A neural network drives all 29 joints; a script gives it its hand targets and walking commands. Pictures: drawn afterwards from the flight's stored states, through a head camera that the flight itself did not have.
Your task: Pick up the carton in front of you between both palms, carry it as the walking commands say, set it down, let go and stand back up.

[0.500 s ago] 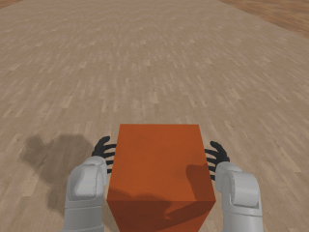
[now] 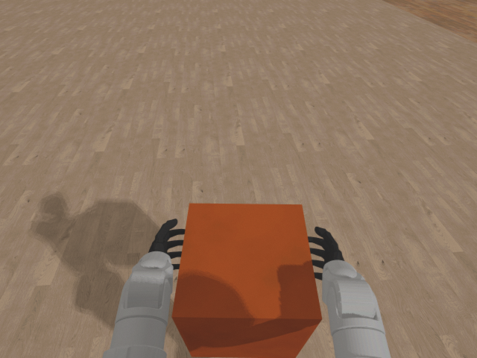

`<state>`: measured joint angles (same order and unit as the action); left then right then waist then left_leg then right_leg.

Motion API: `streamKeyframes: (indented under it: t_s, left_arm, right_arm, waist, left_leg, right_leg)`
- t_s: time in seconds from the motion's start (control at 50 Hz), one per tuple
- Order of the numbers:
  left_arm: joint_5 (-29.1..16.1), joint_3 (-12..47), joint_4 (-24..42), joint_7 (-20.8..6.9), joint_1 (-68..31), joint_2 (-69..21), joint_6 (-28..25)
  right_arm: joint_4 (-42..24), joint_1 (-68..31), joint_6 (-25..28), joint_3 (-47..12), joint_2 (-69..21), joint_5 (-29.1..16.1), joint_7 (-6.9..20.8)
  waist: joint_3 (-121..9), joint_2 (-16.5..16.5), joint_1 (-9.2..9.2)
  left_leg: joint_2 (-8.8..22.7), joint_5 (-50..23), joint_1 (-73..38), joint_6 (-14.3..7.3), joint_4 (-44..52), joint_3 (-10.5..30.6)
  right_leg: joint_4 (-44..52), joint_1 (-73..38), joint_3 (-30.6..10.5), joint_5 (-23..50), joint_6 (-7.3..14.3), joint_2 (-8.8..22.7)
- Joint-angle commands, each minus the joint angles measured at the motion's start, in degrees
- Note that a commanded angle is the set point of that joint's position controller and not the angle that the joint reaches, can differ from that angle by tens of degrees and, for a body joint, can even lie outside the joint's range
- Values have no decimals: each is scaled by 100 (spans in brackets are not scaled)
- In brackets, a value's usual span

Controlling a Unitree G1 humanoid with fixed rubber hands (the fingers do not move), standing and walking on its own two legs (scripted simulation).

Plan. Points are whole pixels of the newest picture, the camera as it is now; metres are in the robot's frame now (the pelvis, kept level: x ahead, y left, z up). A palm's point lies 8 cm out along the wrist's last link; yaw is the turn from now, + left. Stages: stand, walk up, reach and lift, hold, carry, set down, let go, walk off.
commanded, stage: carry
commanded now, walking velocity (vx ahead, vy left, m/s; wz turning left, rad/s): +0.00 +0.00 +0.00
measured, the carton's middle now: (244, 284) +0.30 +0.00 -0.05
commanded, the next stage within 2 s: hold in 1.04 s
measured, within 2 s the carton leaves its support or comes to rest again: neither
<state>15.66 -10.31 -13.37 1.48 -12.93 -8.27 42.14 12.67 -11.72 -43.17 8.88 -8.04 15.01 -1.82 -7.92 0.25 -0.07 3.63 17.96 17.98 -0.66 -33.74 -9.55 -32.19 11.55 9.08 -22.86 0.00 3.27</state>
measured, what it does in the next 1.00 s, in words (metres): shifts its weight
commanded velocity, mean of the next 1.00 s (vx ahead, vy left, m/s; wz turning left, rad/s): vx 0.00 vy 0.00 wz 0.00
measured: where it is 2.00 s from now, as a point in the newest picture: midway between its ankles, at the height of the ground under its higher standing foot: outside the picture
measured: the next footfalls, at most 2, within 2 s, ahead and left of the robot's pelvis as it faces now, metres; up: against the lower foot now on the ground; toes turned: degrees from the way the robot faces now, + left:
none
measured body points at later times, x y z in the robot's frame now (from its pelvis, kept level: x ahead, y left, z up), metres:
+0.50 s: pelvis -0.04 +0.00 +0.00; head -0.07 +0.00 +0.45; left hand +0.26 +0.15 +0.04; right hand +0.26 -0.15 +0.04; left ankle +0.00 +0.11 -0.73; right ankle -0.07 -0.10 -0.73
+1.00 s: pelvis -0.06 -0.01 +0.00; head -0.08 +0.00 +0.45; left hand +0.25 +0.15 +0.04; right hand +0.24 -0.16 +0.04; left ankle +0.00 +0.11 -0.73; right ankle -0.07 -0.10 -0.73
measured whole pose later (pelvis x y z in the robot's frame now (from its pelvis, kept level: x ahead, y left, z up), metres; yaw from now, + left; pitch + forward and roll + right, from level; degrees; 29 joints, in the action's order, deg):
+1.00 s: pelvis -0.06 -0.01 +0.00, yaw +0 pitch +2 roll +0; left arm 14.9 -10.9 -12.4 1.9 -13.8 -8.5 41.1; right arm 11.9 -12.7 -42.3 9.6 -8.2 14.4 -2.2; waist -6.6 0.1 0.1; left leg 4.2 10.7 20.4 -0.8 -29.5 -9.4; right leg -30.8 15.2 9.4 -17.2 1.3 2.5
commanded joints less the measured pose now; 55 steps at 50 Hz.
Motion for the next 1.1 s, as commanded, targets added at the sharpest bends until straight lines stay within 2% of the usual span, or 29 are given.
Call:
streamKeyframes:
  t_s: [0.0, 0.08, 0.18, 0.24, 0.4, 1.02, 1.04, 1.06, 1.08]
  left_arm:
    - [-1317, 2663, -49, -1381, -2718, -5132, -605]
    - [-1319, 2701, -255, -1434, -2792, -5348, -736]
    - [-1534, 3045, 85, -1438, -2597, -5418, -472]
    - [-1514, 3012, 155, -1422, -2471, -5303, -294]
    - [-1562, 3026, 226, -1441, -2631, -5350, -277]
    - [-1579, 3083, 275, -1446, -2500, -5343, -265]
    - [-1608, 3046, 419, -1504, -2138, -5518, -234]
    - [-1549, 3016, 555, -1475, -2135, -5424, -301]
    - [-1513, 3056, 625, -1469, -2242, -5397, -294]
  right_arm:
    - [-194, -3050, 738, -2641, -5150, -1345, 1352]
    - [17, -3113, 867, -2641, -5363, -1318, 1397]
    - [-316, -2923, 595, -2973, -5435, -1522, 1379]
    - [-375, -2791, 415, -2953, -5314, -1524, 1363]
    - [-479, -2989, 401, -2976, -5342, -1580, 1392]
    - [-557, -2887, 402, -3046, -5337, -1605, 1395]
    - [-453, -2476, 410, -2874, -5531, -1570, 1457]
    - [-655, -2594, 497, -2910, -5342, -1486, 1440]
    - [-553, -2568, 509, -2827, -5370, -1442, 1428]
  waist:
    - [-1139, -64, 25]
    - [-1187, -47, 15]
    - [-1232, -38, 4]
    - [-1171, -40, 6]
    - [-1018, -39, 13]
    - [-1151, -37, 18]
    - [-500, 388, 15]
    - [-870, 276, 17]
    - [-767, 203, -14]
  left_leg:
    - [605, -2293, -696, -86, 411, 605]
    - [607, -2079, -749, -85, 521, 626]
    - [612, -1973, -755, -88, 593, 637]
    - [612, -1850, -682, -89, 636, 649]
    - [605, -1460, -564, -77, 773, 675]
    - [614, -1408, -515, -42, 775, 670]
    - [-933, -2283, -1921, -96, 893, 1278]
    - [-780, -2368, -2294, -104, 867, 1407]
    - [-803, -2525, -2269, -73, 931, 1387]
  right_leg:
    - [431, -112, -498, 2156, 57, 597]
    - [513, -89, -531, 1860, 77, 590]
    - [562, -87, -544, 1766, 85, 597]
    - [604, -28, -554, 1651, 91, 602]
    - [742, 157, -597, 1270, 119, 605]
    - [731, 223, -655, 1372, 160, 592]
    - [1214, -60, -1400, 2532, 198, -638]
    - [1178, -97, -1544, 2707, 180, -531]
    - [1250, -178, -1561, 2682, 186, -563]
